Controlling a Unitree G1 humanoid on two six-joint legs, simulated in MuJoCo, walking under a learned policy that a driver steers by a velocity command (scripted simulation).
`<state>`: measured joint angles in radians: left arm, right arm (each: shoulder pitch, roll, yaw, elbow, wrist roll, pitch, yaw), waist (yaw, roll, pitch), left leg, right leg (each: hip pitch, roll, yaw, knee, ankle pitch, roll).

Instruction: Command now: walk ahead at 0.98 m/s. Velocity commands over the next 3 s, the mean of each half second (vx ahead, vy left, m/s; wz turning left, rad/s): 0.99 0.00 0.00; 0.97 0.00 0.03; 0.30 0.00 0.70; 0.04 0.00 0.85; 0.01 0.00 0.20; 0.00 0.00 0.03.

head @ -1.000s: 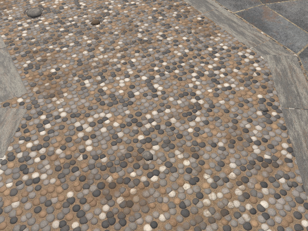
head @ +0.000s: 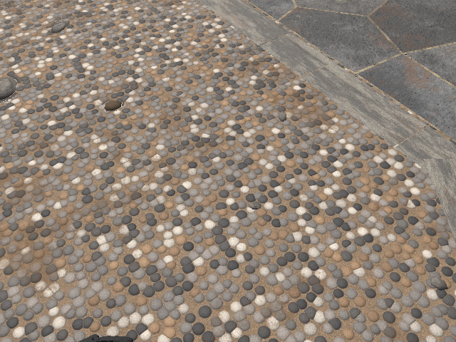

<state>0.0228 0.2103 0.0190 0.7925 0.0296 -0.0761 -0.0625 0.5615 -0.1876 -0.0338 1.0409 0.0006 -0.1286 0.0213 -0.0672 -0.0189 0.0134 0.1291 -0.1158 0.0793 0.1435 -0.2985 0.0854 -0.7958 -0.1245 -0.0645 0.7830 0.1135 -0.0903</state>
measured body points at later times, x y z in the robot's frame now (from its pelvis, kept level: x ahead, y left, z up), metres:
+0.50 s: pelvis +0.48 -0.01 +0.00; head +0.51 -0.01 +0.44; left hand +0.37 +0.23 -0.14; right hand +0.73 -0.21 -0.08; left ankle +0.73 +0.13 -0.68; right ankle +0.32 -0.08 -0.73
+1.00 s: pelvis +0.98 +0.02 -0.01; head +1.02 +0.02 +0.44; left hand +1.24 +0.21 -0.09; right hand +0.86 -0.22 -0.14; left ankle +0.78 +0.09 -0.73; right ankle +1.22 -0.09 -0.70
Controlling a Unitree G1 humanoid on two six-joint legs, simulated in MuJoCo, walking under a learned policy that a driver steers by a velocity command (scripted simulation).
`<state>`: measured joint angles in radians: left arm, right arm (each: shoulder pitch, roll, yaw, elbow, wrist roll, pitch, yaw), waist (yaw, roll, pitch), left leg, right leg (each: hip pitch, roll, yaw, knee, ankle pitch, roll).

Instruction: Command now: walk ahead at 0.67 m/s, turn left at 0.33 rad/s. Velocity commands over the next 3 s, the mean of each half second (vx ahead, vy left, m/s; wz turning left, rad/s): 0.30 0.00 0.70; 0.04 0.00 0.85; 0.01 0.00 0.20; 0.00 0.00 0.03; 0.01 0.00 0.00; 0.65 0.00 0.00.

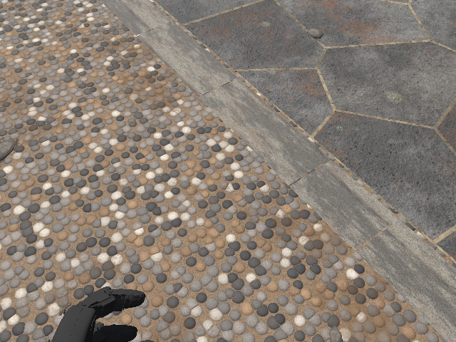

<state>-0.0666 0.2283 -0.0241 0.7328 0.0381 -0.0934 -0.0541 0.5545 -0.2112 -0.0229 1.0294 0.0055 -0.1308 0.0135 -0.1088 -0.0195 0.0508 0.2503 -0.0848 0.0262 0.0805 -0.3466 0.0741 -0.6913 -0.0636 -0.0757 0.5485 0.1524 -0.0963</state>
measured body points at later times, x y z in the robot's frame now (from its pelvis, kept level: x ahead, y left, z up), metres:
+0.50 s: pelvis +0.28 +0.02 +0.00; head +0.30 +0.05 +0.44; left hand +0.33 +0.33 -0.12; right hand +0.52 -0.19 -0.08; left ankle +0.34 +0.13 -0.72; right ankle +0.25 -0.10 -0.72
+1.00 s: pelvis +0.36 +0.01 +0.01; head +0.39 +0.03 +0.46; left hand +0.25 +0.32 -0.09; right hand +0.71 -0.03 -0.06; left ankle +0.34 +0.12 -0.71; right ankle +0.48 -0.05 -0.72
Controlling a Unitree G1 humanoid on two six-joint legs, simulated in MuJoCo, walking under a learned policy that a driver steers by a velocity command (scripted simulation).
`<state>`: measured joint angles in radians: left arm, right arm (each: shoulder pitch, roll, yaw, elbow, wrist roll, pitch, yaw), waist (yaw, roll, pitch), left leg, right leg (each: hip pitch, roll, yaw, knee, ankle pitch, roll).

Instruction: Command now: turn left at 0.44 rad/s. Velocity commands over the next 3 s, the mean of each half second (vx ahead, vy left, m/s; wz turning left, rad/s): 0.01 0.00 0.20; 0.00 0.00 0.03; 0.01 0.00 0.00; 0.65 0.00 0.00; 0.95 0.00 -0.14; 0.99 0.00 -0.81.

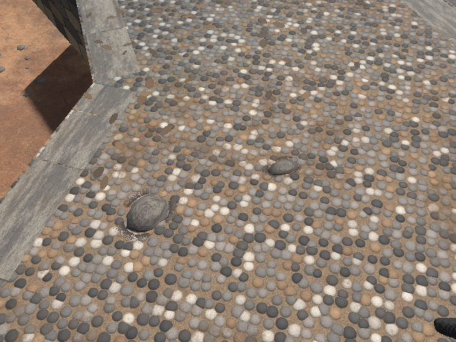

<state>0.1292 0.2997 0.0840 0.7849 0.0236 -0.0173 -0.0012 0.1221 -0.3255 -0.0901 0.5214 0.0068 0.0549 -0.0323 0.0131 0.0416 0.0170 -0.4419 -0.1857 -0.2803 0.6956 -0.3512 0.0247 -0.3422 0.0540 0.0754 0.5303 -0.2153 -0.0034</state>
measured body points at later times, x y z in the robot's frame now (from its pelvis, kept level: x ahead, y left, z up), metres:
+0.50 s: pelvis +0.00 +0.02 +0.00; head +0.00 +0.03 +0.45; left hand +0.10 +0.28 -0.12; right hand +0.17 -0.21 -0.09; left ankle -0.03 +0.13 -0.73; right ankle +0.04 -0.13 -0.73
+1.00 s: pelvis +0.01 +0.02 +0.00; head +0.02 +0.02 +0.45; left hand +0.07 +0.29 -0.13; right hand +0.13 -0.21 -0.12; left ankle -0.03 +0.13 -0.73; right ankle +0.04 -0.13 -0.73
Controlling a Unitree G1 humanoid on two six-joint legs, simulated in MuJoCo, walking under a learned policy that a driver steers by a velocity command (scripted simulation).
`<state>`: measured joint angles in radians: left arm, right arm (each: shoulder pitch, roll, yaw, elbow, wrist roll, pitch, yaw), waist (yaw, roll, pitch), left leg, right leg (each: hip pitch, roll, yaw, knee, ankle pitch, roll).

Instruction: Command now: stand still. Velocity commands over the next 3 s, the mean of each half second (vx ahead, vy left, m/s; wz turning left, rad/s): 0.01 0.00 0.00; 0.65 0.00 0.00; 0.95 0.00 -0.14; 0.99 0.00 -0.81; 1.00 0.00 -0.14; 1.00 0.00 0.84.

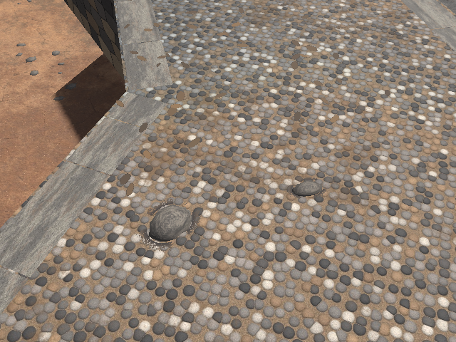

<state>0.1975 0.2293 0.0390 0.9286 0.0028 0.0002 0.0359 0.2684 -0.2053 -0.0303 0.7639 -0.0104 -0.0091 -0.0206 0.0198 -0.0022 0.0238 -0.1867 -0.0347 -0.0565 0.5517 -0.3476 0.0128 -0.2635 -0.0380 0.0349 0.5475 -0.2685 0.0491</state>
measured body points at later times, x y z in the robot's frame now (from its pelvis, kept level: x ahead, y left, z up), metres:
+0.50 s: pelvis +0.00 +0.00 +0.00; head +0.01 +0.00 +0.45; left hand +0.03 +0.25 -0.15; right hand +0.04 -0.25 -0.14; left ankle -0.03 +0.11 -0.73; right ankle +0.01 -0.15 -0.73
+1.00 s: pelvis +0.18 -0.08 +0.01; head +0.19 -0.09 +0.46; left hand +0.09 +0.15 -0.13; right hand +0.38 -0.31 -0.09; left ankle +0.30 +0.06 -0.65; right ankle +0.07 -0.16 -0.73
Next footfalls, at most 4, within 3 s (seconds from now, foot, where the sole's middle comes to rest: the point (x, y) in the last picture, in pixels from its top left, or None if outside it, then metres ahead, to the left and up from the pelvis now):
1.20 left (233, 332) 0.55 0.03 -0.77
1.68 right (275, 212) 0.98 -0.12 -0.77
2.10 left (271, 126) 1.43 -0.12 -0.77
2.50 right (359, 111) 1.54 -0.52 -0.77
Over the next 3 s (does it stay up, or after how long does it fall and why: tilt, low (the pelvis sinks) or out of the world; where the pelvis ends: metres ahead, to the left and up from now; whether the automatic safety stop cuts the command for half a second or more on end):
stays up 1.89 -0.49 -0.03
